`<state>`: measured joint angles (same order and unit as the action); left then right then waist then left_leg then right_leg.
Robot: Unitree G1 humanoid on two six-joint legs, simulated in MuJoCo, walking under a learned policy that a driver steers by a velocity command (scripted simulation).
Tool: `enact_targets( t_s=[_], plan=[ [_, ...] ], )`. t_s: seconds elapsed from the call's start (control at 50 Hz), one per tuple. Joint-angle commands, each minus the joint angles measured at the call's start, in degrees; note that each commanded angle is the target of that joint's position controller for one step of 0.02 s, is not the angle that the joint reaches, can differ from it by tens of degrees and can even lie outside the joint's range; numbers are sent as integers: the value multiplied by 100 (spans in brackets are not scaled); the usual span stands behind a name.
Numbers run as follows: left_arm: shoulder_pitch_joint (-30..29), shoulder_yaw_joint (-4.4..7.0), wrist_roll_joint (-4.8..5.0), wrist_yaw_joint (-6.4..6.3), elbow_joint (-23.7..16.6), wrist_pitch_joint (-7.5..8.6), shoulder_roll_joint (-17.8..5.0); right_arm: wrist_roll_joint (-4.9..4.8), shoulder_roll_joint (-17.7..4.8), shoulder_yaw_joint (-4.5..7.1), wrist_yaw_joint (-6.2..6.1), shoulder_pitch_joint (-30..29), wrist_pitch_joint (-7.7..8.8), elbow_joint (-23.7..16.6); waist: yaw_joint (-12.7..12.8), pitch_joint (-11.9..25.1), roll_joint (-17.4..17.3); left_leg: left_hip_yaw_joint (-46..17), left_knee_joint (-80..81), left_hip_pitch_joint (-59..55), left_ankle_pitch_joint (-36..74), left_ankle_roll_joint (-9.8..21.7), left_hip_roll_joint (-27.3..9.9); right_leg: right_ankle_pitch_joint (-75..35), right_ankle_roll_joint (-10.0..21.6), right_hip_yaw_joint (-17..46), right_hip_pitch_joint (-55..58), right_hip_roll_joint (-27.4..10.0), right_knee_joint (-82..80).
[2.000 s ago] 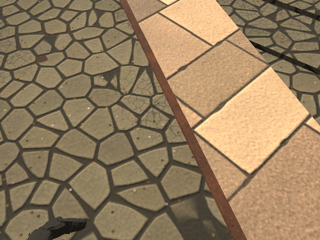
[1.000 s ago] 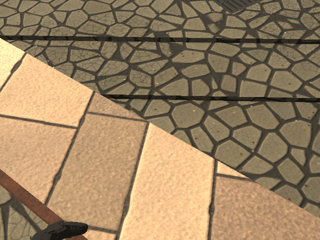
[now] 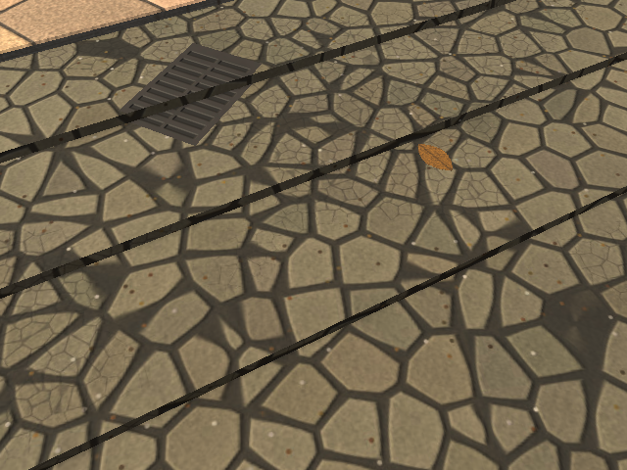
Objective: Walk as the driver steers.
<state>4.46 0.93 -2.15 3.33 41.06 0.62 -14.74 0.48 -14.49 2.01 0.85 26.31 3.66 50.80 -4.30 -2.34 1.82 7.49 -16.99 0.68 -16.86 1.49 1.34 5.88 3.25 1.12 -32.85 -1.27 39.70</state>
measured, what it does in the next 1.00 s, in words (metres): walks ahead, turning right: right foot, then left foot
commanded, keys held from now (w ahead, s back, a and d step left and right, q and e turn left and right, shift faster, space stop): no key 0.18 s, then e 0.34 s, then w+e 0.48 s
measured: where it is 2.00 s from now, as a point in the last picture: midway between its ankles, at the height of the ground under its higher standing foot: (470, 405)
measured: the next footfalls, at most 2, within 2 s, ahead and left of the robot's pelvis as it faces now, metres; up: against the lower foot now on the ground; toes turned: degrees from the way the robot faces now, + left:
right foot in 0.08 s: +0.18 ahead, -0.10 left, +0.00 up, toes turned -1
left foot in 0.66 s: +0.16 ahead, +0.08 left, +0.00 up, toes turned -13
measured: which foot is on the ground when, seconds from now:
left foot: down 0.00-0.10, up 0.12-0.64, down 0.66-1.00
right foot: up 0.00-0.06, down 0.08-0.66, up 0.68-1.00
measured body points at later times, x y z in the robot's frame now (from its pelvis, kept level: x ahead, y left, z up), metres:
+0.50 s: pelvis +0.12 -0.02 +0.00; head +0.13 -0.04 +0.45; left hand +0.20 +0.24 -0.12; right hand +0.22 -0.29 -0.12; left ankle +0.16 +0.12 -0.69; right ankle +0.14 -0.10 -0.74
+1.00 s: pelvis +0.20 -0.02 +0.00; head +0.22 +0.01 +0.45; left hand +0.41 +0.19 -0.14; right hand +0.08 -0.26 -0.12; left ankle +0.12 +0.09 -0.74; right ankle +0.21 -0.19 -0.64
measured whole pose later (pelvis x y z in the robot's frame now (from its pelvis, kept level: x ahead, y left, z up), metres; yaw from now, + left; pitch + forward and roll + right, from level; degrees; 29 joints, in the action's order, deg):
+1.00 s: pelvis +0.20 -0.02 +0.00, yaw -23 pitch -1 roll +0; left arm 12.2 5.5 -2.6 3.2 48.2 -3.2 -18.0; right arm 1.9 -13.5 3.1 -1.2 26.8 3.7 50.0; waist -2.8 -0.4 3.8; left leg 9.8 -16.0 -4.3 -19.8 2.6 0.9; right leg 4.2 2.6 5.2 -39.4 -0.2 67.3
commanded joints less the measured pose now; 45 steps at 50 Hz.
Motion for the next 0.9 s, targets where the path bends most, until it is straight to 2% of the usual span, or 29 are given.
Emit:
enact_targets(
  t_s=[0.02,0.04,0.06,0.08,0.1,0.12,0.14,0.16,0.18,0.2,0.22,0.24,0.28,0.3,0.34,0.42,0.52,0.56,0.6,0.62,0.64,0.66,0.68,0.7,0.72,0.74,0.78,0.86,0.9],
  plan=[
    [-50,35,1,-35,-319,84,-301,27,-911,187,-29,-153,24,-232,350,-98,-802,-567,122,581,4043,624,-1320,77,86,-362,1092,216,-369],
    [252,57,-25,-84,-210,114,-361,16,-946,189,-69,-172,-5,-194,483,15,-812,-553,-276,370,4729,546,-1297,167,161,-326,1423,333,-661],
    [907,86,-71,-139,28,184,-407,-12,-907,165,-102,-213,-50,-157,790,303,-697,-434,-1092,297,5038,421,-1162,-51,273,-332,2109,470,-1175],
    [1472,135,-142,-193,187,263,-589,-49,-755,102,-132,-100,-84,-173,974,713,-426,-260,-2090,666,4160,262,-967,-822,439,5,3010,102,-1458],
    [1975,219,-189,-265,169,276,-1056,-72,-300,-25,-142,268,-99,-405,919,1588,743,-4,-3985,1755,754,94,-488,-3223,981,1727,4452,-1664,-1107],
    [1991,287,177,-301,196,192,-1154,-134,-342,18,-169,758,-178,-304,817,2200,1313,-433,-5345,2627,-1936,-35,276,-4654,1833,3008,4823,-2273,-1345],
    [1760,249,315,-297,191,170,-863,-67,-743,139,-209,382,-238,-234,814,1649,495,-1048,-5506,2994,-1738,-33,11,-4935,1772,2226,4415,-1937,-1377],
    [1399,157,269,-302,191,195,-618,-106,-608,102,-201,26,-230,-296,678,1053,477,-1103,-5372,3088,-1492,-34,-116,-4916,1608,1714,3853,-1758,-1604],
    [1154,80,222,-296,213,208,-388,-100,-563,97,-210,-104,-260,-252,507,676,278,-1113,-5044,2940,-1238,-55,-267,-4617,1347,1373,3318,-1539,-1873],
    [1030,48,252,-323,244,220,-329,-16,-539,106,-209,-181,-339,-254,347,507,302,-1043,-4693,2730,-976,-96,-397,-4256,1176,1192,2944,-1332,-2089],
    [974,18,240,-322,271,245,-279,61,-485,105,-201,-169,-424,-217,255,493,262,-956,-4474,2429,-758,-142,-432,-4187,1070,1082,2674,-1193,-2212],
    [958,17,228,-311,292,283,-314,83,-423,114,-196,-212,-503,-233,185,567,215,-877,-4315,2267,-606,-184,-403,-4224,1085,1053,2572,-1115,-2268],
    [967,103,181,-297,308,314,-558,72,-343,144,-182,-301,-592,-257,105,646,168,-790,-4122,2252,-382,-246,-362,-4123,1173,1013,2448,-1002,-2324],
    [992,111,174,-323,334,281,-589,84,-349,161,-161,-556,-637,-339,139,621,113,-783,-3989,2361,-333,-279,-350,-3912,1175,1057,2445,-970,-2350],
    [1090,164,186,-361,339,181,-726,58,-387,197,-170,-808,-698,-434,194,595,271,-837,-3817,2518,-155,-313,-367,-3254,1210,1132,2376,-901,-2419],
    [1239,240,144,-371,315,-6,-767,53,-401,182,-213,-1358,-803,-647,359,499,313,-838,-3735,2560,-73,-360,-327,-1998,1243,1404,2097,-804,-2505],
    [1331,374,131,-297,194,-207,-885,-2,-446,160,-253,-1676,-771,-827,552,458,430,-866,-3148,2436,-660,-285,-149,-1554,1319,1926,2226,-830,-2233],
    [1408,444,113,-260,176,-280,-985,8,-454,139,-226,-1655,-707,-899,618,611,443,-822,-2802,2142,-979,-232,-48,-138,1370,2272,2234,-777,-2328],
    [1184,483,117,-207,92,-356,-987,7,-437,126,-199,-1429,-644,-904,446,451,454,-831,-1998,1454,-1192,-105,83,1236,1271,2602,1746,-635,-2429],
    [937,492,171,-201,23,-387,-961,27,-393,125,-208,-1047,-605,-801,161,325,342,-816,-1169,775,-899,-16,141,1686,1093,2626,1260,-446,-2316],
    [739,464,248,-249,-67,-388,-820,50,-476,170,-257,-577,-561,-644,-101,119,0,-996,42,26,-591,114,-89,2436,752,2407,576,-77,-1856],
    [1023,372,310,-313,-98,-353,-334,107,-1004,279,-307,-288,-501,-591,0,265,-1318,-2574,763,-824,-1926,356,-1562,3153,306,1428,-312,639,-95],
    [830,399,156,-349,-135,-292,-571,96,-1446,386,-277,-523,-462,-735,34,-386,-1152,-3918,1206,-196,-2301,734,-2349,2324,159,856,-1305,1162,904],
    [639,461,29,-312,-174,-237,-876,114,-1261,379,-247,-718,-409,-718,292,-631,-699,-3838,1279,491,-2437,879,-2430,1742,179,1117,-1077,603,1239],
    [866,507,64,-218,-10,-216,-960,52,-911,302,-213,-1139,-341,-809,552,-699,-655,-3263,1319,634,-1959,770,-2038,1263,101,1061,-793,520,1457],
    [1034,526,61,-136,144,-225,-956,35,-742,268,-191,-1352,-282,-875,622,-625,-716,-2659,1288,538,-1305,651,-1719,973,-2,918,-685,510,1741],
    [1070,528,28,-25,257,-245,-874,41,-600,242,-220,-1225,-198,-853,514,-461,-786,-1866,1196,321,-361,557,-1419,610,-97,731,-720,397,2224],
    [675,480,41,13,214,-272,-671,53,-649,286,-186,-358,-113,-533,189,-373,-650,-1157,894,-322,1175,449,-1355,217,-187,562,-1236,242,2395],
    [549,530,-19,-31,239,-295,-759,165,-749,309,-200,-73,9,-463,120,-190,-732,-949,629,-612,1671,563,-1452,-78,-100,425,-1438,195,2925]
  ],
)
Velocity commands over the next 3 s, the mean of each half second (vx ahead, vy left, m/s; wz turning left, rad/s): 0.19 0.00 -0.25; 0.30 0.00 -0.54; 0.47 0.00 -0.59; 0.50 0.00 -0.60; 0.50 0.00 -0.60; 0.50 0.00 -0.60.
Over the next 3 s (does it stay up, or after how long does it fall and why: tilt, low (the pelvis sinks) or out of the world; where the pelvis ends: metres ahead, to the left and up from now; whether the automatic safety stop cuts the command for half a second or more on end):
stays up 0.78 -0.96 -0.17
